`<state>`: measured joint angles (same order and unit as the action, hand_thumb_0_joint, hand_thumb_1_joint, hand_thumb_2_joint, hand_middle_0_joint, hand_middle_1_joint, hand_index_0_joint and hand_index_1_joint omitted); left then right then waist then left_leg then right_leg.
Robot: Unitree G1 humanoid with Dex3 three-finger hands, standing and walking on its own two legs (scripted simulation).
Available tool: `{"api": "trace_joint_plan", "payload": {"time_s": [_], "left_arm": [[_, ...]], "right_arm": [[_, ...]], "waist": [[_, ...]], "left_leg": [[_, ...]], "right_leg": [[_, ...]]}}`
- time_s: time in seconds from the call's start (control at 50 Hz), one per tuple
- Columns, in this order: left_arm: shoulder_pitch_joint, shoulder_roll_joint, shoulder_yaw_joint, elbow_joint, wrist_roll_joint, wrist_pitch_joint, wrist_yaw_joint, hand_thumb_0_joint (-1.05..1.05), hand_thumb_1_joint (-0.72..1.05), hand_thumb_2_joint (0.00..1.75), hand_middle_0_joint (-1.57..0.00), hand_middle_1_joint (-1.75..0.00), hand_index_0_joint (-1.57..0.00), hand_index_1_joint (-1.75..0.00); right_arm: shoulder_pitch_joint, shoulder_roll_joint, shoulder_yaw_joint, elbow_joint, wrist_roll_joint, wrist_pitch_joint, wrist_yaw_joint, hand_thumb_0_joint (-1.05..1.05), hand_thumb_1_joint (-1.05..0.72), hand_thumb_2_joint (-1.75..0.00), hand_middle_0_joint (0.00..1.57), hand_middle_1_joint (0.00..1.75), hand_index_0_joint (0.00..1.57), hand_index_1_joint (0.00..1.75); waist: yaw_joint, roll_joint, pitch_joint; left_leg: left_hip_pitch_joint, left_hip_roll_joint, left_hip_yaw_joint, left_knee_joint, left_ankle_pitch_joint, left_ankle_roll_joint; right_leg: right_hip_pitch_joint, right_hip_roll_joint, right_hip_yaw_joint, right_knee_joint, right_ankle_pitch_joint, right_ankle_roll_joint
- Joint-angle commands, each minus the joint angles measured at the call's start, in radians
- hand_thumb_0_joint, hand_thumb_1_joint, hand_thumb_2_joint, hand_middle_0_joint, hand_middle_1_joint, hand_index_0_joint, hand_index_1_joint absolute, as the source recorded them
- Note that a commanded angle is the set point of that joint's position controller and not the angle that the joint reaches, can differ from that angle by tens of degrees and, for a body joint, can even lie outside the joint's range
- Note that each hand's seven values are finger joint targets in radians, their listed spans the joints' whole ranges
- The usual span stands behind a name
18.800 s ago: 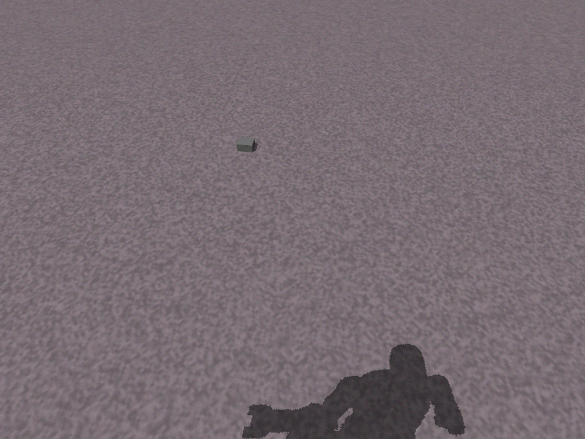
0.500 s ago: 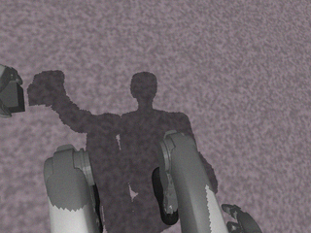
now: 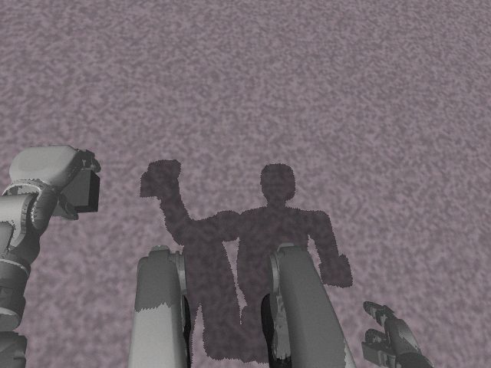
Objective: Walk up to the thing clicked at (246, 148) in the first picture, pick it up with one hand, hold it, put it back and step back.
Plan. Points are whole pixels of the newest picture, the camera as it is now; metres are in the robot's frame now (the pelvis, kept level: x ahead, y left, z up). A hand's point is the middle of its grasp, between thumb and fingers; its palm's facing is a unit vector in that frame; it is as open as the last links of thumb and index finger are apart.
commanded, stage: lift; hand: left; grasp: from above
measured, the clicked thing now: (68, 192) +0.41 +0.30 -0.12
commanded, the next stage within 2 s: hold in 0.90 s
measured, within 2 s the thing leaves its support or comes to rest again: neither
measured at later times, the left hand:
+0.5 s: hand (4, 183) +0.34 +0.26 +0.10, palm faces -0.45 -0.08 -0.89, open 9.2 cm
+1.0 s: hand out of the picture +0.38 +0.24 +0.18, palm faces -0.45 -0.08 -0.89, open 9.2 cm
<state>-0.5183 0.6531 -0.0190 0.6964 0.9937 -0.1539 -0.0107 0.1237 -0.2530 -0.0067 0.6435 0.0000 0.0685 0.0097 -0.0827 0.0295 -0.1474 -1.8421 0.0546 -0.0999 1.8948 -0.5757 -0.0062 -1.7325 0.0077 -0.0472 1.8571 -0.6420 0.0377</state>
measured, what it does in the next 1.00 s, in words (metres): rises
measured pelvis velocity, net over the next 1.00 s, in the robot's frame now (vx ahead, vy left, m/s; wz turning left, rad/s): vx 0.07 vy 0.00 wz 0.05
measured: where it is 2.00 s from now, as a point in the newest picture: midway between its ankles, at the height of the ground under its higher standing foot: (228, 349)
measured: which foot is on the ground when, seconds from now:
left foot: down 0.00-1.00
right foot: down 0.00-1.00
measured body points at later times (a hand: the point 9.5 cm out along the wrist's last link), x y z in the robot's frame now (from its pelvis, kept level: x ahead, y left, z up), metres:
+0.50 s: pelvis +0.03 +0.00 +0.17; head +0.10 +0.01 +0.62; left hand +0.36 +0.26 +0.15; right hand +0.15 -0.26 +0.06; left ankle +0.10 +0.13 -0.45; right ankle +0.09 -0.14 -0.45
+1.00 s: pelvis +0.07 +0.00 +0.25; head +0.12 +0.00 +0.70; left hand +0.40 +0.24 +0.23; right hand +0.18 -0.26 +0.13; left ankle +0.10 +0.13 -0.45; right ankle +0.09 -0.14 -0.45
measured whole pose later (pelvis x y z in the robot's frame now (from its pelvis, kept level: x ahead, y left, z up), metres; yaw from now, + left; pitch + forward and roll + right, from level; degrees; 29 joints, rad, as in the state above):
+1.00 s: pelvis +0.07 +0.00 +0.25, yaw +3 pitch +9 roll -1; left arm -0.33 0.41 -0.18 0.82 1.00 -0.05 0.11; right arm 0.24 -0.24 -0.05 0.74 0.05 0.01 -0.05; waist -0.05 0.03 -0.07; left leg -0.64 0.05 0.02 0.81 -0.34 -0.01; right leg -0.59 -0.01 0.01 0.80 -0.38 0.03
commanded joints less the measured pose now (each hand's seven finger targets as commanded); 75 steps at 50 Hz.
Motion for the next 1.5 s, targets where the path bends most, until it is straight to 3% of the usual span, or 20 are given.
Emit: {"api": "trace_joint_plan", "payload": {"time_s": [0.0,0.1,0.16,0.3,0.36,0.4,0.46,0.54,0.62,1.0,1.04,1.18,1.48], "left_arm": [[-0.212,0.233,0.090,-0.246,-0.024,0.021,0.037,0.00,0.83,0.46,-1.12,-0.39,-1.16,-0.35],[-0.158,0.193,0.068,-0.280,-0.031,0.048,0.043,0.00,0.84,0.50,-1.16,-0.37,-1.18,-0.36],[-0.101,0.164,0.057,-0.226,-0.027,0.055,0.055,0.00,0.84,0.49,-1.15,-0.37,-1.17,-0.35],[-0.074,0.073,-0.014,-0.156,-0.016,0.045,0.084,0.00,0.80,0.44,-1.12,-0.38,-1.15,-0.35],[-0.083,0.074,-0.009,-0.136,-0.005,0.038,0.111,0.00,0.77,0.43,-1.11,-0.35,-1.13,-0.33],[-0.100,0.052,-0.027,-0.122,0.014,0.037,0.128,0.00,0.77,0.44,-1.11,-0.36,-1.13,-0.34],[-0.117,0.056,-0.017,-0.089,0.026,0.040,0.155,0.00,0.76,0.47,-1.11,-0.36,-1.12,-0.35],[-0.124,0.009,-0.055,-0.049,0.028,0.056,0.175,0.00,0.76,0.49,-1.13,-0.36,-1.13,-0.35],[-0.119,0.005,-0.059,-0.030,0.024,0.081,0.183,0.00,0.74,0.50,-1.12,-0.35,-1.12,-0.36],[-0.094,-0.038,-0.088,-0.057,0.011,0.103,0.141,0.00,0.76,0.51,-1.12,-0.39,-1.13,-0.38],[-0.104,-0.029,-0.091,-0.049,0.023,0.104,0.133,0.00,0.77,0.47,-1.11,-0.38,-1.14,-0.36],[-0.092,-0.031,-0.096,-0.102,0.012,0.104,0.093,0.00,0.78,0.54,-1.13,-0.40,-1.15,-0.39],[-0.053,-0.043,-0.105,-0.177,0.004,0.104,0.042,0.00,0.79,0.49,-1.12,-0.40,-1.15,-0.37]], "right_arm": [[0.110,-0.183,-0.070,-0.067,0.006,-0.027,-0.029,0.00,-0.89,-0.90,0.20,0.30,0.20,0.30],[0.078,-0.166,-0.062,-0.061,0.018,-0.043,-0.052,0.00,-0.89,-0.90,0.20,0.30,0.20,0.30],[0.069,-0.159,-0.054,-0.048,0.024,-0.060,-0.064,0.00,-0.89,-0.90,0.20,0.30,0.20,0.30],[0.078,-0.136,-0.055,-0.030,0.031,-0.098,-0.080,0.00,-0.90,-0.90,0.20,0.30,0.20,0.30],[0.086,-0.135,-0.059,-0.025,0.035,-0.112,-0.080,0.00,-0.90,-0.90,0.20,0.30,0.20,0.30],[0.095,-0.134,-0.062,-0.019,0.035,-0.116,-0.080,0.00,-0.89,-0.90,0.20,0.30,0.20,0.30],[0.106,-0.139,-0.065,-0.011,0.033,-0.121,-0.078,0.00,-0.89,-0.90,0.20,0.30,0.20,0.30],[0.115,-0.135,-0.068,-0.004,0.035,-0.122,-0.072,0.00,-0.90,-0.90,0.20,0.30,0.20,0.30],[0.128,-0.132,-0.071,-0.001,0.036,-0.119,-0.069,0.00,-0.90,-0.90,0.20,0.30,0.20,0.30],[0.125,-0.130,-0.087,-0.004,0.042,-0.088,-0.073,0.00,-0.90,-0.90,0.20,0.30,0.20,0.30],[0.119,-0.134,-0.087,-0.006,0.046,-0.083,-0.074,0.00,-0.89,-0.90,0.20,0.30,0.20,0.30],[0.095,-0.136,-0.088,-0.028,0.052,-0.068,-0.074,0.00,-0.90,-0.90,0.20,0.30,0.20,0.30],[0.033,-0.129,-0.078,-0.065,0.059,-0.046,-0.080,0.00,-0.90,-0.90,0.20,0.30,0.20,0.30]], "waist": [[0.005,0.173,-0.598],[-0.003,0.154,-0.511],[0.002,0.116,-0.422],[-0.004,0.068,-0.326],[0.007,0.067,-0.299],[0.007,0.071,-0.323],[0.016,0.075,-0.301],[0.019,0.074,-0.270],[0.025,0.041,-0.268],[0.039,0.003,-0.222],[0.041,-0.001,-0.208],[0.052,-0.002,-0.198],[0.073,-0.012,-0.157]], "left_leg": [[0.669,-0.014,0.023,-0.395,0.044,0.028],[0.757,-0.016,0.029,-0.537,-0.014,0.025],[0.802,-0.017,0.015,-0.625,-0.047,0.021],[0.917,-0.032,0.059,-0.749,0.022,0.019],[0.972,-0.036,0.060,-0.820,0.014,0.017],[1.043,-0.033,0.060,-0.853,0.064,0.011],[1.111,-0.030,0.060,-0.917,0.098,0.007],[1.186,-0.034,0.071,-0.987,0.141,0.003],[1.236,-0.044,0.087,-1.023,0.239,0.005],[1.485,-0.052,0.119,-1.209,0.475,0.005],[1.496,-0.053,0.124,-1.227,0.481,0.008],[1.548,-0.055,0.130,-1.268,0.528,0.009],[1.628,-0.059,0.142,-1.343,0.548,0.013]], "right_leg": [[0.336,0.031,-0.026,-0.359,0.130,-0.059],[0.472,0.032,-0.005,-0.506,0.088,-0.056],[0.536,0.034,-0.001,-0.578,0.060,-0.055],[0.692,0.032,0.038,-0.772,0.079,-0.058],[0.752,0.032,0.047,-0.839,0.062,-0.057],[0.785,0.032,0.044,-0.863,0.114,-0.057],[0.846,0.033,0.037,-0.904,0.159,-0.052],[0.910,0.032,0.039,-0.972,0.198,-0.053],[1.011,0.032,0.046,-1.030,0.286,-0.047],[1.266,0.027,0.061,-1.219,0.517,-0.036],[1.273,0.027,0.061,-1.232,0.526,-0.036],[1.334,0.029,0.057,-1.267,0.560,-0.036],[1.397,0.025,0.060,-1.331,0.572,-0.035]]}}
